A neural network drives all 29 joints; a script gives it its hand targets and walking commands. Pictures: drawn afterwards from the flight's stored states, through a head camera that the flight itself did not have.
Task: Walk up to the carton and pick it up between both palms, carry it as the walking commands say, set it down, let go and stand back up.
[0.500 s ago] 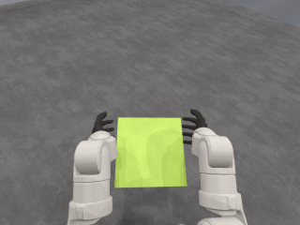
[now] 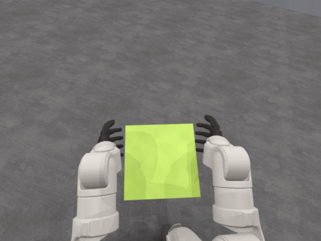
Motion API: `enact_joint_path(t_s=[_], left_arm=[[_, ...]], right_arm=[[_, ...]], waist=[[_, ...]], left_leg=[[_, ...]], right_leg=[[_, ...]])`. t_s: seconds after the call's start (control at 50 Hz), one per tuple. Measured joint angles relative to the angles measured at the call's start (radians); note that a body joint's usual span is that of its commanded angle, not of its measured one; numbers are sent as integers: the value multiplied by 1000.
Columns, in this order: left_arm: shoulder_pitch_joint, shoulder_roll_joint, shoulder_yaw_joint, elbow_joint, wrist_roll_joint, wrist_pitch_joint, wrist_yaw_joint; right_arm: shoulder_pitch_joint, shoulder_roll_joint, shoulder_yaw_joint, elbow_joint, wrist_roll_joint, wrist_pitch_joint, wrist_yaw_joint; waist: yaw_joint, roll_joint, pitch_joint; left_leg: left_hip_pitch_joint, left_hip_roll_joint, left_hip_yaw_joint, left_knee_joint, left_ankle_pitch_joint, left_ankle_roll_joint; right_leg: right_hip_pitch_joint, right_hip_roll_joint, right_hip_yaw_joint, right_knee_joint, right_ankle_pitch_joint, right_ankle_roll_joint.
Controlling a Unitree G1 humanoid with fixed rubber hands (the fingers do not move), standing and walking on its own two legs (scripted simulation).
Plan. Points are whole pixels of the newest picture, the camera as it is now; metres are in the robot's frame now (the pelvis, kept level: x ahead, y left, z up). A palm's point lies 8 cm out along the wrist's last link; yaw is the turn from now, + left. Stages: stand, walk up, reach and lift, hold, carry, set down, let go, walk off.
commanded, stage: carry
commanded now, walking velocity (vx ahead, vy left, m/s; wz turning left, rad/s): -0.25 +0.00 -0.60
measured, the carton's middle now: (160, 163) +0.32 -0.01 -0.03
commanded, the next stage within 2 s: none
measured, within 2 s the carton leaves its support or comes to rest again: neither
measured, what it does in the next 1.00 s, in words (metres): walks backwards, turning right: right foot, then left foot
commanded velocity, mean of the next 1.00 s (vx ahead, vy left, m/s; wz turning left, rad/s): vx -0.20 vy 0.00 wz -0.47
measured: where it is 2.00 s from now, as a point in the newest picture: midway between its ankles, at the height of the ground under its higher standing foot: outside the picture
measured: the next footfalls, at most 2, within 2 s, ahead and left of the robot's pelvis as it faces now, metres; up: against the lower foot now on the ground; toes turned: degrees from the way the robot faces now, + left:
right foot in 0.32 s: -0.14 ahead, -0.16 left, +0.00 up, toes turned -16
left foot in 0.70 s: -0.22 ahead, +0.12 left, +0.00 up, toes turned -21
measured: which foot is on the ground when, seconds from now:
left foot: down 0.00-0.32, up 0.34-0.68, down 0.70-1.00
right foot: up 0.00-0.30, down 0.32-0.70, up 0.72-1.00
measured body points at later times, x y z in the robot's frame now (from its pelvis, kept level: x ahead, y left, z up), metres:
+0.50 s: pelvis -0.20 -0.01 +0.00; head -0.17 -0.04 +0.45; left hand +0.14 -0.03 +0.07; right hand +0.04 -0.26 +0.06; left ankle -0.13 +0.11 -0.66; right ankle -0.18 -0.15 -0.72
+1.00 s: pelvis -0.38 +0.07 +0.01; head -0.35 +0.08 +0.46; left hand -0.03 +0.02 +0.09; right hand -0.16 -0.20 +0.09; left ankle -0.26 +0.14 -0.72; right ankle -0.48 -0.04 -0.70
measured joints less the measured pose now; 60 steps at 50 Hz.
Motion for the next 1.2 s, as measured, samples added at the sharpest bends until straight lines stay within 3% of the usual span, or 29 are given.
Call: enact_joint_path(t_s=[0.04,0.1,0.18,0.24,0.28,0.32,0.34,0.38,0.4,0.48,0.56,0.64,0.7,0.72,0.74,0.78,0.84,0.88,0.94,0.98,1.04,1.06,1.12,1.2], left_arm=[[28,10,-6,-7,-20,14,18],[30,11,-19,-17,-54,41,72],[2,1,-30,-36,-99,52,152],[-29,-11,-9,-8,-110,43,176],[-46,-17,8,18,-107,36,176],[-62,-24,21,42,-95,30,166],[-62,-25,18,60,-87,17,154],[-53,-22,6,97,-80,1,124],[-48,-20,3,108,-77,3,110],[-34,-14,9,98,-40,13,42],[-41,-17,24,66,4,-4,-16],[-44,-18,31,44,24,-13,-31],[-36,-15,29,21,17,-6,-9],[-29,-11,27,14,10,-5,2],[-13,-5,22,7,-3,0,13],[15,5,14,3,-28,18,32],[18,7,-5,-1,-53,46,74],[7,3,-21,-15,-75,54,117],[-20,-7,-17,-7,-90,50,156],[-37,-14,-2,19,-86,43,157],[-57,-22,17,62,-70,34,144],[-55,-23,14,83,-63,22,133],[-40,-17,-5,136,-52,10,95],[-29,-12,-1,151,-19,19,32]], right_arm=[[15,-6,13,23,-6,2,33],[31,-13,13,17,-33,18,89],[19,-8,-5,-1,-64,17,113],[0,-1,-20,18,-89,11,116],[-6,2,-25,32,-101,9,114],[-9,2,-24,38,-106,11,104],[-4,-1,-24,40,-106,8,96],[21,-10,-23,35,-89,12,73],[29,-13,-22,34,-73,19,58],[32,-15,-4,13,-6,44,-24],[-1,-2,-1,-17,23,44,-85],[-33,11,-13,-15,14,34,-83],[-39,14,-12,-3,-3,24,-49],[-33,13,-6,7,-10,13,-29],[-24,10,3,19,-16,8,-10],[-3,1,11,41,-18,10,28],[21,-9,9,32,-37,27,80],[19,-8,4,14,-51,31,85],[3,-2,-15,19,-79,22,103],[-3,1,-20,34,-94,18,106],[-5,1,-14,53,-100,22,80],[-1,-2,-12,59,-99,19,69],[31,-14,-10,61,-67,34,30],[32,-15,-6,58,-4,64,-48]], waist=[[32,29,9],[80,42,22],[125,67,22],[132,88,4],[128,101,-8],[121,100,-20],[116,118,-21],[90,119,-15],[71,110,-10],[0,77,6],[-36,60,14],[-33,33,9],[-15,-3,0],[-6,-23,8],[7,-17,11],[34,20,14],[76,40,23],[100,51,24],[116,72,2],[114,85,-21],[103,87,-54],[95,108,-57],[56,111,-52],[-7,93,-52]], left_leg=[[-8,50,7,9,15,16],[-6,93,18,-19,54,10],[-37,147,42,-24,98,3],[-76,184,66,-10,124,-3],[-105,205,83,3,142,-11],[-143,219,107,34,154,-23],[-168,232,101,65,121,-39],[-218,195,43,191,-86,-74],[-241,165,14,273,-130,-82],[-267,90,-22,464,-105,-94],[-197,41,-37,410,-138,-93],[-83,-6,-43,244,-182,-78],[46,-25,-14,-8,-136,-51],[47,-26,-3,-37,-43,-32],[33,-8,2,-22,-2,-13],[17,48,5,-1,15,4],[17,96,10,-27,48,-2],[4,121,17,-36,74,-7],[-34,155,28,-29,101,-13],[-65,172,34,-22,118,-18],[-116,179,50,9,138,-34],[-133,190,46,23,139,-43],[-158,151,13,116,-53,-80],[-143,92,-2,212,-89,-84]], right_leg=[[-60,22,-71,282,-158,-9],[-64,0,-118,551,-168,-4],[58,-40,-153,468,-232,13],[173,-52,-179,290,-263,1],[250,-51,-195,149,-234,-11],[325,-55,-192,-33,-114,-29],[306,-43,-184,-39,-69,-48],[251,-44,-156,8,-72,-61],[235,-51,-139,11,-69,-62],[174,-58,-65,-12,1,-56],[120,-40,-9,-52,87,-51],[80,-22,37,-124,189,-33],[58,-8,70,-186,271,-9],[48,-9,70,-175,230,11],[23,3,32,-91,82,22],[-35,29,-53,191,-116,11],[-44,10,-105,487,-156,-3],[11,-15,-122,487,-189,5],[128,-38,-147,339,-247,0],[214,-42,-166,200,-251,-9],[355,-52,-178,-86,-107,-21],[347,-41,-177,-100,-61,-29],[307,-53,-160,-58,-67,-50],[275,-79,-134,-65,-33,-51]])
